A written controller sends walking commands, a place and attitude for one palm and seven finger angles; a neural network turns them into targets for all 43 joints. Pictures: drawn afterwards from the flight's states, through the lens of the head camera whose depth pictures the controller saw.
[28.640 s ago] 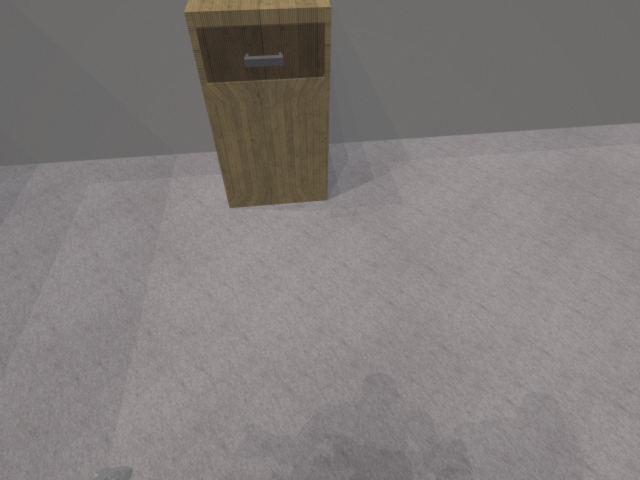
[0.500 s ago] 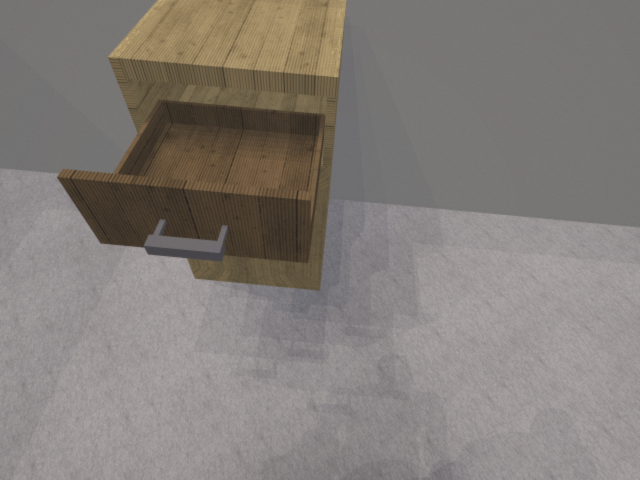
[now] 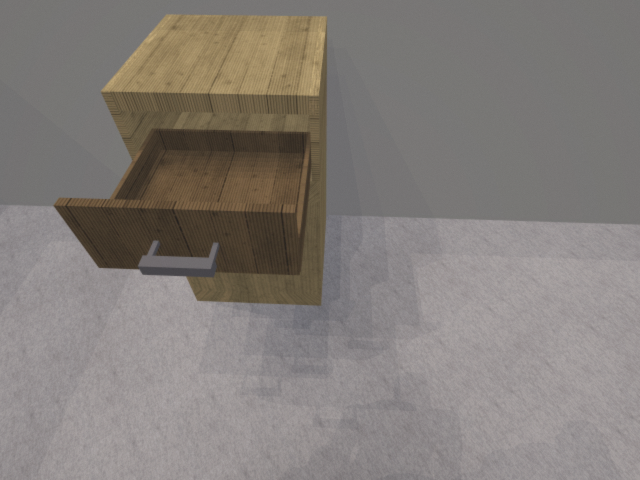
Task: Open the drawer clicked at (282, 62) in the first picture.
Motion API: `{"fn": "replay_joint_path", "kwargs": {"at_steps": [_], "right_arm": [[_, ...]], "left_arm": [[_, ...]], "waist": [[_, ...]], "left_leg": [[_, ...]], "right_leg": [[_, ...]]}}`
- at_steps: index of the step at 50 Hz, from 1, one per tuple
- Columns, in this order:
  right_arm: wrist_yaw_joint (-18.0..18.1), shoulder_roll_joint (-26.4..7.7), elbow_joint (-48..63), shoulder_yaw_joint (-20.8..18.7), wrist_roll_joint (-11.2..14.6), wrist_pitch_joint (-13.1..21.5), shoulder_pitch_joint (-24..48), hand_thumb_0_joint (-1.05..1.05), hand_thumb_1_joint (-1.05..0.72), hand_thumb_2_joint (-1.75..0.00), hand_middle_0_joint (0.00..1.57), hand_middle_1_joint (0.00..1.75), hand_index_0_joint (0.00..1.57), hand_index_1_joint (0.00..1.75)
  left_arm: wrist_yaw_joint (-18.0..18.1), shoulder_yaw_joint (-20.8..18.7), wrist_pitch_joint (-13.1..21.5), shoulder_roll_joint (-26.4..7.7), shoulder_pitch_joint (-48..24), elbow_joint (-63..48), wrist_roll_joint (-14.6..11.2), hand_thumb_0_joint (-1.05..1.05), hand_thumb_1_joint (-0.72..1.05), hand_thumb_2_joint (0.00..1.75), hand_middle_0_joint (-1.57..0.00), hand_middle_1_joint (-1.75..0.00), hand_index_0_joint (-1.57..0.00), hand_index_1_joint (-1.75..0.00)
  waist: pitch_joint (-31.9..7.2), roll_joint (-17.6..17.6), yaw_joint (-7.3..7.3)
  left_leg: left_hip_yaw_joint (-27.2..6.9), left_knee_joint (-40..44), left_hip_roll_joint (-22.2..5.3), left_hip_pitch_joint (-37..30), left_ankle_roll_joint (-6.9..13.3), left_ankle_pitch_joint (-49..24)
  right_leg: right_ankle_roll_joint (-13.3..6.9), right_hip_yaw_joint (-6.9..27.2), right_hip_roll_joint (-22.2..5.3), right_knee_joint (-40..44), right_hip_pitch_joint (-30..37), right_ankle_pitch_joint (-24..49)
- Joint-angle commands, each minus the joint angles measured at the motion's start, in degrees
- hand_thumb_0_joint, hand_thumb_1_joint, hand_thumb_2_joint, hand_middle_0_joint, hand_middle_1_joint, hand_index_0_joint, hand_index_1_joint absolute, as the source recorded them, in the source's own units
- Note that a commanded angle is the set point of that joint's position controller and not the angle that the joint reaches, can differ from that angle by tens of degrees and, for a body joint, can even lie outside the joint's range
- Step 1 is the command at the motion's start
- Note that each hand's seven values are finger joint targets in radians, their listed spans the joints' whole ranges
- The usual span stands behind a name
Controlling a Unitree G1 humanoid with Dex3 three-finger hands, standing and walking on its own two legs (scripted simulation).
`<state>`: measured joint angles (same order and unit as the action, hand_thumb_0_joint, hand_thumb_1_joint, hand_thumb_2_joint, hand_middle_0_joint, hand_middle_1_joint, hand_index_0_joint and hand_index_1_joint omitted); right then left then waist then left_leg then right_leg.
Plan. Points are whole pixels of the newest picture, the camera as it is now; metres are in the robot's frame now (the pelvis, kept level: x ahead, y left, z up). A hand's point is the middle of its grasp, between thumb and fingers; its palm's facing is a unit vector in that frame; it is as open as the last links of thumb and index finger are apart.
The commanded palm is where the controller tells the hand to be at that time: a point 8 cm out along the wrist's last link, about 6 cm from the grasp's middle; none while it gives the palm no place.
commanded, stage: let the arm hang, fingers relaxed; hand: left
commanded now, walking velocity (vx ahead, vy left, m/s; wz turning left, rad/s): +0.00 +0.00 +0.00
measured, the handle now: (181, 256) +0.49 +0.29 -0.08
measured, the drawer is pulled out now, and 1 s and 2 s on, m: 0.30 0.30 0.30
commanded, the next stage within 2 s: look to check the result in 0.18 s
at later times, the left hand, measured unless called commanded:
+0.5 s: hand out of the picture -0.01 +0.15 -0.17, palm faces +0.06 -0.98 -0.18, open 7.3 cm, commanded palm none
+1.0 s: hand out of the picture +0.00 +0.16 -0.17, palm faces +0.06 -0.98 -0.19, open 7.3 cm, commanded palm none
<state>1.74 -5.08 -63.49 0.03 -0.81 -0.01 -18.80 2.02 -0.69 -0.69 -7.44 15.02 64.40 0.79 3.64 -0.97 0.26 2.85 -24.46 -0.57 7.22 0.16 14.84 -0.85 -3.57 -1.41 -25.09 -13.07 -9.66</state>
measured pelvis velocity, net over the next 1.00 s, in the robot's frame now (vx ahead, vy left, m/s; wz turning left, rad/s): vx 0.01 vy -0.01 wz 0.01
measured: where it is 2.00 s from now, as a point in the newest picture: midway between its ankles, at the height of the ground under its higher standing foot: outside the picture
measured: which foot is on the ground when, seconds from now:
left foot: down 0.00-1.00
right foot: down 0.00-1.00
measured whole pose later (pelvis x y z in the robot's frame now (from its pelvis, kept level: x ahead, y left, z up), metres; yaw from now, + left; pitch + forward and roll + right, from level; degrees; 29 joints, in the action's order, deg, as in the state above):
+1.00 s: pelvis +0.01 -0.01 +0.00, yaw +1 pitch -2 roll +0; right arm 2.2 -6.1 -64.7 -0.8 -0.8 0.0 -18.2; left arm 1.7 -1.4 -0.1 -7.6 14.9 64.9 0.5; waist 4.6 -0.6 0.0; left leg 2.0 -22.5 -1.5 6.2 -0.9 14.3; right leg -1.8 -4.5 -0.5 -23.5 -12.0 -9.7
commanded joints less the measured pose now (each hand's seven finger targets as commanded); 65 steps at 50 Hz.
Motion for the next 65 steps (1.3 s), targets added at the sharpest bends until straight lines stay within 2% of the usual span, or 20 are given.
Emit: {"fn": "replay_joint_path", "kwargs": {"at_steps": [1, 3, 6, 8, 11, 14, 15, 19, 26, 28, 37, 42, 48, 51, 56, 58, 59, 61, 64, 65], "right_arm": [[0.3, -5.0, 0.3, -0.9, 0.1, 0.0, -6.5, 0.00, -0.90, -0.90, 0.20, 0.30, 0.20, 0.30], [0.3, -4.8, 0.6, -1.1, 0.1, -0.1, -6.4, 0.00, -0.90, -0.90, 0.20, 0.30, 0.20, 0.30], [0.3, -5.1, 0.3, -1.2, 0.0, -0.2, -6.5, 0.00, -0.90, -0.90, 0.20, 0.30, 0.20, 0.30], [0.3, -5.0, 0.4, -1.2, 0.1, -0.2, -6.3, 0.00, -0.90, -0.90, 0.20, 0.30, 0.20, 0.30], [0.3, -5.4, 0.1, -1.1, 0.0, 0.0, -6.3, 0.00, -0.90, -0.90, 0.20, 0.30, 0.20, 0.30], [0.4, -5.2, -0.1, -1.1, 0.1, -0.1, -6.3, 0.00, -0.90, -0.90, 0.20, 0.30, 0.20, 0.30], [0.4, -5.3, -0.2, -1.1, 0.1, -0.1, -6.3, 0.00, -0.90, -0.90, 0.20, 0.30, 0.20, 0.30], [0.5, -5.2, -0.3, -1.1, 0.1, -0.3, -6.3, 0.00, -0.90, -0.90, 0.20, 0.30, 0.20, 0.30], [0.5, -5.4, -0.5, -1.2, 0.1, -0.1, -6.4, 0.00, -0.90, -0.90, 0.20, 0.30, 0.20, 0.30], [0.6, -5.2, -0.4, -1.2, 0.2, -0.2, -6.1, 0.00, -0.90, -0.90, 0.20, 0.30, 0.20, 0.30], [0.4, -5.4, -0.5, -1.3, 0.0, -0.3, -6.1, 0.00, -0.90, -0.90, 0.20, 0.30, 0.20, 0.30], [0.6, -5.7, -0.4, -1.3, 0.1, 0.1, -5.8, 0.00, -0.90, -0.90, 0.20, 0.30, 0.20, 0.30], [0.7, -5.7, -0.3, -1.5, 0.2, 0.2, -5.3, 0.00, -0.90, -0.90, 0.20, 0.30, 0.20, 0.30], [0.7, -5.9, -0.6, -1.4, 0.2, 0.1, -5.0, 0.00, -0.90, -0.90, 0.20, 0.30, 0.20, 0.30], [0.6, -6.0, -0.6, -1.4, 0.1, 0.1, -4.8, 0.00, -0.90, -0.90, 0.20, 0.30, 0.20, 0.30], [0.6, -6.0, -0.5, -1.5, 0.2, 0.0, -4.5, 0.00, -0.90, -0.90, 0.20, 0.30, 0.20, 0.30], [0.6, -6.1, -0.7, -1.4, 0.1, 0.0, -4.6, 0.00, -0.90, -0.90, 0.20, 0.30, 0.20, 0.30], [0.6, -6.2, -0.7, -1.4, 0.1, 0.2, -4.5, 0.00, -0.90, -0.90, 0.20, 0.30, 0.20, 0.30], [0.7, -6.5, -0.7, -1.4, 0.2, 0.2, -4.5, 0.00, -0.90, -0.90, 0.20, 0.30, 0.20, 0.30], [0.7, -6.4, -0.7, -1.5, 0.1, 0.2, -4.3, 0.00, -0.90, -0.90, 0.20, 0.30, 0.20, 0.30]], "left_arm": [[0.4, -1.2, 0.8, -5.7, 4.4, -1.3, 0.2, 0.00, 0.90, 0.90, -0.20, -0.30, -0.20, -0.30], [0.4, -1.3, 0.9, -5.5, 4.6, -1.4, 0.2, 0.00, 0.90, 0.90, -0.20, -0.30, -0.20, -0.30], [0.3, -1.4, 0.9, -5.7, 4.0, -1.6, 0.2, 0.00, 0.90, 0.90, -0.20, -0.30, -0.20, -0.30], [0.4, -1.4, 0.9, -5.6, 4.2, -1.5, 0.2, 0.00, 0.90, 0.90, -0.20, -0.30, -0.20, -0.30], [0.3, -1.5, 1.1, -5.7, 4.3, -1.4, 0.1, 0.00, 0.90, 0.90, -0.20, -0.30, -0.20, -0.30], [0.3, -1.4, 1.1, -5.6, 4.2, -1.1, 0.1, 0.00, 0.90, 0.90, -0.20, -0.30, -0.20, -0.30], [0.3, -1.4, 1.1, -5.6, 4.3, -1.1, 0.1, 0.00, 0.90, 0.90, -0.20, -0.30, -0.20, -0.30], [0.3, -1.4, 1.1, -5.7, 4.2, -0.7, 0.1, 0.00, 0.90, 0.90, -0.20, -0.30, -0.20, -0.30], [0.3, -1.5, 1.3, -5.7, 4.6, -0.4, 0.0, 0.00, 0.90, 0.90, -0.20, -0.30, -0.20, -0.30], [0.4, -1.5, 1.2, -5.4, 4.8, -0.3, 0.1, 0.00, 0.90, 0.90, -0.20, -0.30, -0.20, -0.30], [0.3, -1.6, 1.1, -5.8, 4.4, -0.7, 0.0, 0.00, 0.90, 0.90, -0.20, -0.30, -0.20, -0.30], [0.3, -1.7, 1.2, -5.9, 4.2, -0.8, 0.0, 0.00, 0.90, 0.90, -0.20, -0.30, -0.20, -0.30], [0.4, -1.7, 1.4, -5.6, 4.1, -0.7, 0.0, 0.00, 0.90, 0.90, -0.20, -0.30, -0.20, -0.30], [0.3, -1.6, 1.2, -6.0, 3.6, -0.6, 0.0, 0.00, 0.90, 0.90, -0.20, -0.30, -0.20, -0.30], [0.3, -1.7, 1.4, -6.3, 3.7, -0.7, 0.0, 0.00, 0.90, 0.90, -0.20, -0.30, -0.20, -0.30], [0.4, -1.6, 1.4, -6.0, 3.6, -0.6, 0.0, 0.00, 0.90, 0.90, -0.20, -0.30, -0.20, -0.30], [0.3, -1.6, 1.3, -6.0, 3.3, -0.6, 0.0, 0.00, 0.90, 0.90, -0.20, -0.30, -0.20, -0.30], [0.3, -1.7, 1.4, -6.5, 3.4, -0.6, 0.0, 0.00, 0.90, 0.90, -0.20, -0.30, -0.20, -0.30], [0.3, -1.7, 1.5, -6.4, 3.1, -0.7, 0.0, 0.00, 0.90, 0.90, -0.20, -0.30, -0.20, -0.30], [0.3, -1.7, 1.4, -6.4, 3.0, -0.6, 0.0, 0.00, 0.90, 0.90, -0.20, -0.30, -0.20, -0.30]], "waist": [[3.9, 0.2, -0.13], [3.6, 1.4, -0.08], [3.9, 0.9, 0.02], [3.4, 0.1, 0.03], [1.7, 0.9, 0.02], [2.8, 0.9, 0.08], [2.3, -0.4, 0.04], [3.1, 0.2, 0.09], [1.4, 0.3, 0.04], [2.8, -0.1, -0.04], [3.6, 0.5, 0.01], [1.5, 0.2, -0.09], [1.2, 0.0, -0.08], [2.6, 0.0, -0.18], [1.6, 0.4, -0.18], [2.5, 0.8, -0.13], [2.7, -0.5, 0.00], [1.1, 0.1, -0.15], [1.1, -0.6, -0.03], [0.8, 0.4, -0.10]], "left_leg": [[-4.5, 6.3, -4.4, 6.6, 2.1, -1.8], [-4.5, 6.1, -4.6, 6.0, 2.2, -1.9], [-4.1, 6.1, -4.2, 6.0, 2.0, -1.0], [-4.3, 6.1, -4.5, 5.2, 2.0, -1.8], [-4.0, 5.8, -4.4, 4.7, 1.8, -3.1], [-4.2, 5.9, -4.5, 4.8, 1.8, -3.7], [-4.0, 5.9, -4.5, 4.4, 1.7, -3.9], [-4.0, 5.9, -4.5, 4.6, 1.6, -3.3], [-3.7, 5.7, -4.5, 3.8, 1.4, -4.4], [-3.8, 5.8, -4.6, 3.8, 1.4, -4.4], [-3.8, 6.1, -4.4, 4.8, 1.4, -1.9], [-4.1, 6.3, -4.9, 4.0, 1.4, -4.7], [-4.1, 6.5, -5.3, 2.8, 1.4, -7.2], [-4.0, 6.8, -5.0, 4.0, 1.3, -5.4], [-3.9, 6.6, -4.9, 3.3, 1.3, -5.7], [-4.0, 6.7, -5.1, 2.9, 1.3, -5.6], [-3.9, 7.0, -5.2, 3.2, 1.3, -5.5], [-3.9, 6.8, -5.2, 2.8, 1.2, -6.6], [-3.8, 6.8, -5.4, 2.5, 1.2, -7.0], [-3.9, 7.1, -5.4, 2.5, 1.2, -6.6]], "right_leg": [[-1.9, 5.9, -4.1, 5.7, 1.7, -2.9], [-2.0, 5.6, -4.2, 6.2, 1.2, -3.4], [-1.9, 6.0, -4.3, 6.8, 0.9, -5.1], [-2.1, 5.9, -4.2, 6.6, 0.7, -4.5], [-2.1, 6.0, -4.4, 6.5, 2.4, -2.7], [-2.2, 5.6, -4.4, 6.8, 2.0, -2.2], [-2.2, 5.8, -4.4, 6.6, 2.3, -1.8], [-2.2, 5.7, -4.4, 7.3, 1.8, -3.1], [-2.3, 5.6, -4.6, 7.2, 3.1, -1.5], [-2.3, 5.6, -4.4, 7.5, 1.8, -1.9], [-2.1, 5.9, -4.4, 8.2, 1.4, -5.8], [-2.1, 5.3, -4.2, 6.7, 3.0, -1.3], [-2.2, 4.8, -4.3, 5.9, 3.3, 2.8], [-2.0, 5.0, -4.4, 6.5, 3.3, 0.9], [-2.1, 5.3, -4.4, 6.8, 3.8, 1.0], [-2.2, 5.2, -4.2, 6.8, 2.5, 0.8], [-2.1, 5.1, -4.3, 6.8, 2.7, 0.5], [-2.1, 5.2, -4.4, 6.5, 4.1, 2.1], [-2.1, 5.1, -4.3, 6.4, 4.0, 3.1], [-2.1, 5.0, -4.3, 6.4, 4.2, 2.8]]}}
